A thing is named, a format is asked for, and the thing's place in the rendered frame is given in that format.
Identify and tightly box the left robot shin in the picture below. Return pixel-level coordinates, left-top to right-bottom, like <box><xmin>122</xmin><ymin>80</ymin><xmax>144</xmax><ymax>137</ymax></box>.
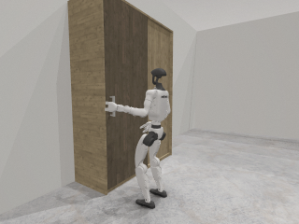
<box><xmin>135</xmin><ymin>166</ymin><xmax>150</xmax><ymax>203</ymax></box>

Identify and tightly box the humanoid robot head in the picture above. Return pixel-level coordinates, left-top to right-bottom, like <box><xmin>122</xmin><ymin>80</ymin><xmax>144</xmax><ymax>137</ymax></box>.
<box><xmin>151</xmin><ymin>68</ymin><xmax>166</xmax><ymax>91</ymax></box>

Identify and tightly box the left robot forearm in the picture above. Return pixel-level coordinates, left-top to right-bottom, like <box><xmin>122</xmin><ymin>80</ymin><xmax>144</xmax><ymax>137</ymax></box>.
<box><xmin>115</xmin><ymin>105</ymin><xmax>147</xmax><ymax>116</ymax></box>

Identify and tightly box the robot right upper arm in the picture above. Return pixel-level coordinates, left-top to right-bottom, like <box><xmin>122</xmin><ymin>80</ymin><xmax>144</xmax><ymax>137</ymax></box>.
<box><xmin>165</xmin><ymin>91</ymin><xmax>171</xmax><ymax>116</ymax></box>

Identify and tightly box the robot left upper arm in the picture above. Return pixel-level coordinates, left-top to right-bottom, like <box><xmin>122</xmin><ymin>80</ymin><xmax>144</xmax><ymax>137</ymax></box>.
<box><xmin>139</xmin><ymin>90</ymin><xmax>157</xmax><ymax>118</ymax></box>

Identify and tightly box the right robot hand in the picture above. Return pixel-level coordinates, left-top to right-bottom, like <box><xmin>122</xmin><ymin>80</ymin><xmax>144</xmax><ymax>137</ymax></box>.
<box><xmin>140</xmin><ymin>121</ymin><xmax>152</xmax><ymax>133</ymax></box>

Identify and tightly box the left robot hand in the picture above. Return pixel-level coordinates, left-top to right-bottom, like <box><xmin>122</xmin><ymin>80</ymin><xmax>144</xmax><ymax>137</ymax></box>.
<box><xmin>105</xmin><ymin>101</ymin><xmax>117</xmax><ymax>112</ymax></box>

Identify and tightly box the wardrobe door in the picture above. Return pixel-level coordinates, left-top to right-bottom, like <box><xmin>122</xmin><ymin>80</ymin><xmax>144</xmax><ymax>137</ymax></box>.
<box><xmin>148</xmin><ymin>20</ymin><xmax>170</xmax><ymax>164</ymax></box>
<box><xmin>103</xmin><ymin>0</ymin><xmax>148</xmax><ymax>190</ymax></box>

